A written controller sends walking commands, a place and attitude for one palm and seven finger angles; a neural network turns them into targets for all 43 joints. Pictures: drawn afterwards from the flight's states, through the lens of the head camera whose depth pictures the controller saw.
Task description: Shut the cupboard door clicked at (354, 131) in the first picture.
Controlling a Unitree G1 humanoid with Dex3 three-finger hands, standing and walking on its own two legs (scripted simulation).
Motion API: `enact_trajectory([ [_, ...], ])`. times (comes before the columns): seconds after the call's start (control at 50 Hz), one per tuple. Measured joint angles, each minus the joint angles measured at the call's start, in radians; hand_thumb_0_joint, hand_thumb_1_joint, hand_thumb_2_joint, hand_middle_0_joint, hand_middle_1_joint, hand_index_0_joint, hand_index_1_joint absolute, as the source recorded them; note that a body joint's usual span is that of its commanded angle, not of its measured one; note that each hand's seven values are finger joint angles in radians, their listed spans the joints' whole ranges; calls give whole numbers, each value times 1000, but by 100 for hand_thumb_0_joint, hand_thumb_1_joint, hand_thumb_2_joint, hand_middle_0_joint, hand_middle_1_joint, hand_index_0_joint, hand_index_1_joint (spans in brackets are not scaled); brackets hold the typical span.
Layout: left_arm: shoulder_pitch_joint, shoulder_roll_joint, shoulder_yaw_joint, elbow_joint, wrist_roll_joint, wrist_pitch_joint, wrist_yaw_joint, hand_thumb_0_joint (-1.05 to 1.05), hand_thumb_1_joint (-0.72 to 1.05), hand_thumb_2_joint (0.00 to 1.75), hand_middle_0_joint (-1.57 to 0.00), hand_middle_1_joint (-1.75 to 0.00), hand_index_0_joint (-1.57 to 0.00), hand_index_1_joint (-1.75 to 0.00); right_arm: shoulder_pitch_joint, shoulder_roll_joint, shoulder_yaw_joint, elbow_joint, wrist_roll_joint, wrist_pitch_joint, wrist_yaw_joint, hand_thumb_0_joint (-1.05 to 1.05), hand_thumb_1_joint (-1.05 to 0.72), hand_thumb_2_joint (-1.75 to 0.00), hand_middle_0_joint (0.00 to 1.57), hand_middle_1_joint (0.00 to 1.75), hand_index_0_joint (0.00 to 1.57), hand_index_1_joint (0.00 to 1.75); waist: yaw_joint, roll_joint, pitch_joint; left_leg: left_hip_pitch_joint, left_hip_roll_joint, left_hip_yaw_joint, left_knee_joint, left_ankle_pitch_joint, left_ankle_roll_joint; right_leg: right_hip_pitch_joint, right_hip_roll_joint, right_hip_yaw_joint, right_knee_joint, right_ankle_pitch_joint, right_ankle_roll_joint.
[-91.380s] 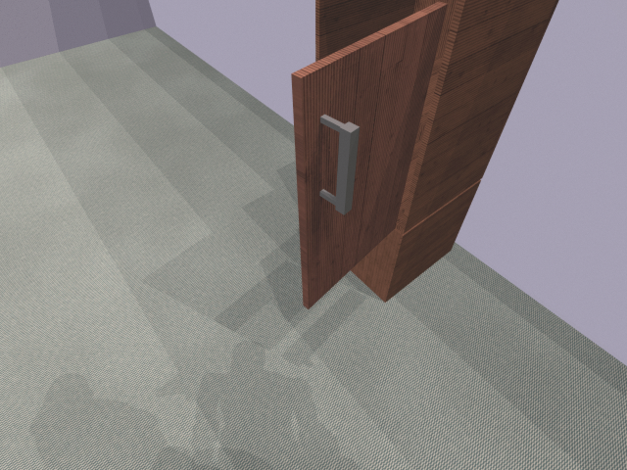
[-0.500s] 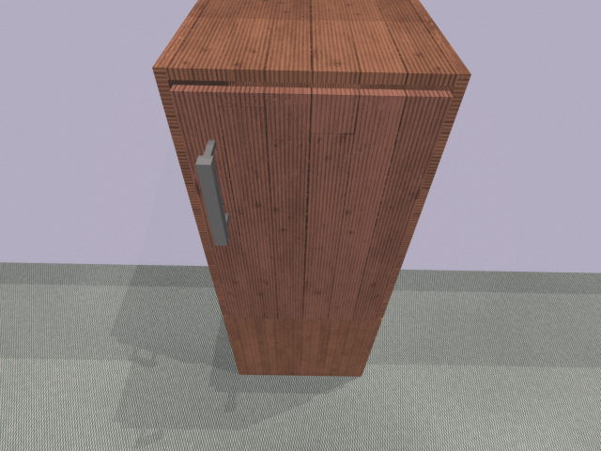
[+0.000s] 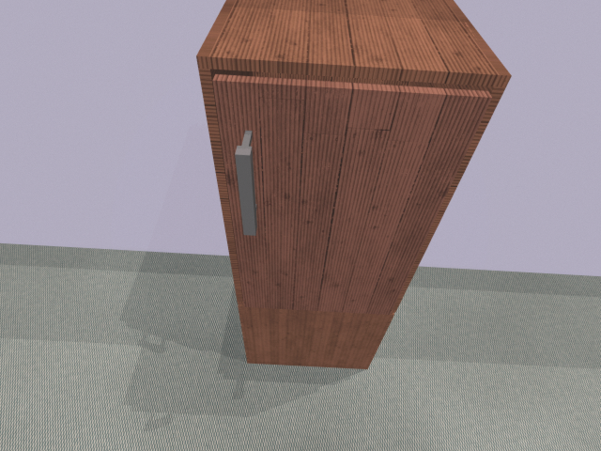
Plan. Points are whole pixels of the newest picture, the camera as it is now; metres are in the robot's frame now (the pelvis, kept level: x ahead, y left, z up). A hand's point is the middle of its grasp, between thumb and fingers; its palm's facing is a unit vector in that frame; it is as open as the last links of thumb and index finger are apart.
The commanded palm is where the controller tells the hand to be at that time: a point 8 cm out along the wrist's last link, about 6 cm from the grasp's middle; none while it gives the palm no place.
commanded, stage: come to a stop and stand still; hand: left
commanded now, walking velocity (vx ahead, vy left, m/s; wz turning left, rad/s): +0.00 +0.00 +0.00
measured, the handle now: (249, 185) +0.47 +0.11 +0.09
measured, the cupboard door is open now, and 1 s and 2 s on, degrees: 0 0 0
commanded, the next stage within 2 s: look again from close up in 0.52 s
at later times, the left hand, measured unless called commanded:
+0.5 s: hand out of the picture +0.00 +0.17 -0.18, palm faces +0.02 -0.99 -0.13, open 7.4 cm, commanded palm none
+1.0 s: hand out of the picture +0.00 +0.18 -0.18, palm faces +0.01 -0.99 -0.14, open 7.4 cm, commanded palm none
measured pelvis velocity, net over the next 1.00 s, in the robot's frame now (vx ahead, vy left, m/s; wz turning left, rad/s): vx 0.02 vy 0.02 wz -0.01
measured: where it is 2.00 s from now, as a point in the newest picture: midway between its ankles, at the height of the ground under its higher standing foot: outside the picture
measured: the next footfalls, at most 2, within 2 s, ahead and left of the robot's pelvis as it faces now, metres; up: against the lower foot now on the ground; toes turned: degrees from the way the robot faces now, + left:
right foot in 1.76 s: +0.10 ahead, -0.16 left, +0.00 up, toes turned -1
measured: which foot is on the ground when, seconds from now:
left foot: down 0.00-1.00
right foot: down 0.00-1.00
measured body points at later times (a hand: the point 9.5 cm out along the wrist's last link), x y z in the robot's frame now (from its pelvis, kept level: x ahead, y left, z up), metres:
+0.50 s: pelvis +0.02 +0.02 +0.00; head +0.02 +0.04 +0.45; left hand +0.00 +0.22 -0.17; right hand +0.02 -0.21 -0.15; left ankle +0.03 +0.05 -0.74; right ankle +0.00 -0.11 -0.74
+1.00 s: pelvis +0.02 +0.02 +0.00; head +0.03 +0.04 +0.45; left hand +0.00 +0.23 -0.17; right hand +0.00 -0.19 -0.15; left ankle +0.03 +0.05 -0.74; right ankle +0.00 -0.11 -0.74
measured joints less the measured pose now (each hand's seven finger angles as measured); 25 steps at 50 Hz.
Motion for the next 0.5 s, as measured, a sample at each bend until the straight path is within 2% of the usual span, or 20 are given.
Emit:
enact_trajectory([
  [0.22,0,-21,-10,33,-1,-8,4,1,91,90,-20,-30,-19,-30,-59,-8,0,14,5,-13,-10,1,-92,-90,20,30,20,30,14,-8,0,26,-6,-3,-10,-10,8,34,-5,-1,-25,-3,13],
  [0.5,-34,-6,-5,34,1,-5,5,1,91,90,-20,-30,-19,-30,-73,-8,2,24,6,-17,-15,1,-92,-90,20,30,20,30,10,-18,8,54,-18,5,-41,-6,19,54,-16,9,-43,-3,26],
])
